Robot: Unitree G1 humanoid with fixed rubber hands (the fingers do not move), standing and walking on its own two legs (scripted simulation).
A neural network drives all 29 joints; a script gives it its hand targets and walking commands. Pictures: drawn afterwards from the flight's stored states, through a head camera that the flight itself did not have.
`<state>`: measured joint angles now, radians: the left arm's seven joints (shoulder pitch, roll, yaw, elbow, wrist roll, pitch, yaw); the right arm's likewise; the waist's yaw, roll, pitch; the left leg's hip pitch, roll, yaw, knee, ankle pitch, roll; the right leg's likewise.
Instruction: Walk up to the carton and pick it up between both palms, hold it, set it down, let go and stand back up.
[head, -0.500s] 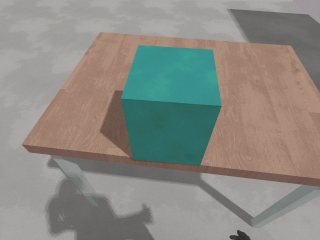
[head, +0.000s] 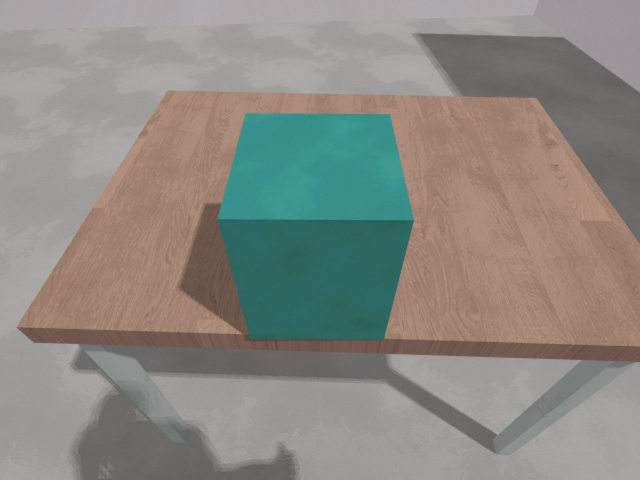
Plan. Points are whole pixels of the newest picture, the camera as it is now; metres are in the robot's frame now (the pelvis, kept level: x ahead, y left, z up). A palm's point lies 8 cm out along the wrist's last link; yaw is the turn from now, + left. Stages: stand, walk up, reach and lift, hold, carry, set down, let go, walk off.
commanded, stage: walk up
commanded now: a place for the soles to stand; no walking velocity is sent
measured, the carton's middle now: (317, 230) +0.44 +0.02 +0.07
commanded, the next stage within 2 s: reach and lift in 0.56 s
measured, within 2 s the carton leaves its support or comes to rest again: neither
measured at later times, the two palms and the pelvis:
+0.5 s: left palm out of the picture +0.06 +0.22 -0.12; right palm out of the picture +0.06 -0.21 -0.13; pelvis +0.00 +0.00 +0.00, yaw -4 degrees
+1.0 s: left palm out of the picture +0.14 +0.22 -0.07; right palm out of the picture +0.13 -0.20 -0.08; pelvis -0.01 +0.02 +0.01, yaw -2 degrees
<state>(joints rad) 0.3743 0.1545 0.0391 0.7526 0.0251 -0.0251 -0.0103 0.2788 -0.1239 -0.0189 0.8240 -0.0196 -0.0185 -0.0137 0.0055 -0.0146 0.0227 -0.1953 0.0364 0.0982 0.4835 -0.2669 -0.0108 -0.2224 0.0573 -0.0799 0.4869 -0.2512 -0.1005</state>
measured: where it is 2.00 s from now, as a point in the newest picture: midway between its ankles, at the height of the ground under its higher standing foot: outside the picture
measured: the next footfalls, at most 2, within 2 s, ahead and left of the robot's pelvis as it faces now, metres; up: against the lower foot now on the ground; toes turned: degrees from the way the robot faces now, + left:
none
